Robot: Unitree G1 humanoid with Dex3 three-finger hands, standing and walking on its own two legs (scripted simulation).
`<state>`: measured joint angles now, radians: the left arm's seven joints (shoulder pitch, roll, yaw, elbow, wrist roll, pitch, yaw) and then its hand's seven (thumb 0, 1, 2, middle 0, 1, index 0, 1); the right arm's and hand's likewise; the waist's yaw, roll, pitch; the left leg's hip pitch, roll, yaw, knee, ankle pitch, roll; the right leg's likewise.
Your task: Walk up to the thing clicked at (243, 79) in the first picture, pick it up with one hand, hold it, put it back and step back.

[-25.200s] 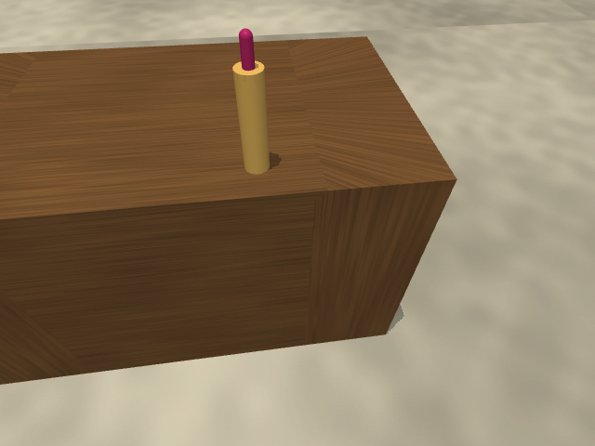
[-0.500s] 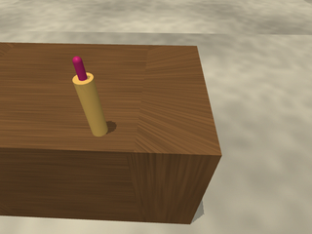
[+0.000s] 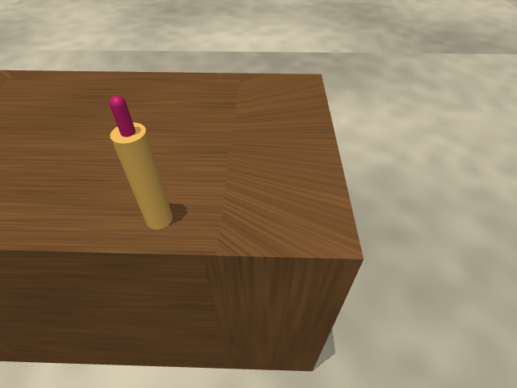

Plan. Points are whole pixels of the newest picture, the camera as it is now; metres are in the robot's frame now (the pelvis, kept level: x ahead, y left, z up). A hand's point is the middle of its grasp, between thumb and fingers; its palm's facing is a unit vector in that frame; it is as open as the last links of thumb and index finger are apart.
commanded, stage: stand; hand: left
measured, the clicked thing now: (141, 169) +0.44 +0.21 +0.10
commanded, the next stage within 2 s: none
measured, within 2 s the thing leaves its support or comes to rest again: neither
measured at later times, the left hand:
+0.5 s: hand out of the picture +0.07 +0.25 -0.15, palm faces -0.04 -0.93 -0.35, open 9.5 cm
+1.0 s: hand out of the picture +0.08 +0.25 -0.15, palm faces -0.05 -0.93 -0.35, open 7.4 cm
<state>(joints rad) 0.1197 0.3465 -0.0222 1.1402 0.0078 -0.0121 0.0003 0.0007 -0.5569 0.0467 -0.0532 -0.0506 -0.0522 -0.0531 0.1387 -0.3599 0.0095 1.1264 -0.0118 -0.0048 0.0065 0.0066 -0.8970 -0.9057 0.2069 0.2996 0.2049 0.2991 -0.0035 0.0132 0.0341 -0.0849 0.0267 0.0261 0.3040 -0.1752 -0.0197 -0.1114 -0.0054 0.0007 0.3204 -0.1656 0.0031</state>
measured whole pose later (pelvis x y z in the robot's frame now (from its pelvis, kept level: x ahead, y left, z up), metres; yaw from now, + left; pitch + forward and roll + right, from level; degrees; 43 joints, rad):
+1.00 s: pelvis +0.01 +0.00 +0.00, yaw -1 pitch -2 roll +0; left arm 0.12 0.35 -0.02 1.13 0.01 -0.01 0.00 0.01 0.90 0.90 -0.20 -0.30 -0.20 -0.30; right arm 0.13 -0.35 0.00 1.13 -0.01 -0.01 0.01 0.01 -0.90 -0.90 0.21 0.30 0.20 0.30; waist 0.00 0.01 0.04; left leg -0.08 0.03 0.04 0.29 -0.18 -0.02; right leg -0.11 0.00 0.01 0.32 -0.17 0.00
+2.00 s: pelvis +0.01 +0.00 +0.00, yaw -1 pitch -2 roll +0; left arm 0.12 0.35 -0.01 1.13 0.01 -0.01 0.00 0.01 0.90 0.90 -0.20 -0.30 -0.20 -0.30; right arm 0.13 -0.35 0.00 1.13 -0.01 0.00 0.01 0.01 -0.90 -0.90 0.21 0.30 0.20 0.30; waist -0.01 0.00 0.05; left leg -0.07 0.03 0.04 0.29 -0.18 -0.02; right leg -0.11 0.00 0.02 0.31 -0.17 0.00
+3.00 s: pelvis -0.06 +0.04 -0.03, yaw -1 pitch +0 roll +0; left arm 0.04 0.40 0.04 0.89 0.03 0.06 0.01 0.01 0.90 0.90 -0.20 -0.30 -0.20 -0.30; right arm 0.13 -0.41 -0.06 0.95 0.00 0.04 0.01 0.00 -0.90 -0.90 0.20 0.30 0.20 0.30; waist -0.01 -0.04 0.17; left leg -0.26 -0.02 -0.03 0.71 -0.41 0.03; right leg -0.41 -0.04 0.04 0.63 -0.22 0.04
